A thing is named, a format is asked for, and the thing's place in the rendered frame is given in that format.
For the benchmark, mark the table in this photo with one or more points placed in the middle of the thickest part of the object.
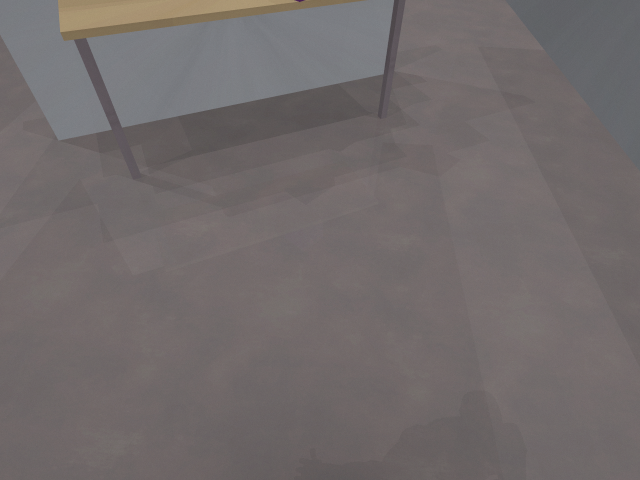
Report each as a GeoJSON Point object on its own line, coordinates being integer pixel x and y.
{"type": "Point", "coordinates": [81, 19]}

